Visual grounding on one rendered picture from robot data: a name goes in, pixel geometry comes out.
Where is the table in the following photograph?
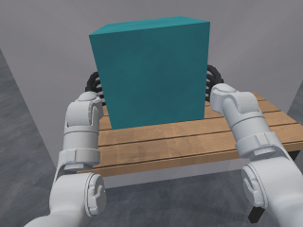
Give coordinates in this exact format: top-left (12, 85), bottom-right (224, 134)
top-left (76, 92), bottom-right (303, 224)

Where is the robot right upper arm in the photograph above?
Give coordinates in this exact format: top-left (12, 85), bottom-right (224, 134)
top-left (241, 156), bottom-right (303, 227)

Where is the robot left upper arm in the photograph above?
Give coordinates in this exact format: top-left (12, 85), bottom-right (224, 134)
top-left (24, 172), bottom-right (107, 227)

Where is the right robot hand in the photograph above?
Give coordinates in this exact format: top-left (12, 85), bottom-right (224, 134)
top-left (205, 64), bottom-right (223, 102)

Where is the robot left forearm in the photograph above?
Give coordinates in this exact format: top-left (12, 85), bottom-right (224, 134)
top-left (49, 91), bottom-right (104, 211)

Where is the carton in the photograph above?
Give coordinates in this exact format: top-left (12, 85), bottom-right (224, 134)
top-left (88, 16), bottom-right (210, 130)

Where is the left robot hand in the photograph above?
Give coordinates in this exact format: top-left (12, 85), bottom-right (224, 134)
top-left (85, 71), bottom-right (106, 106)

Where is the robot right forearm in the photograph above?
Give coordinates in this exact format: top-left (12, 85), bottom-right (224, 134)
top-left (209, 83), bottom-right (303, 179)

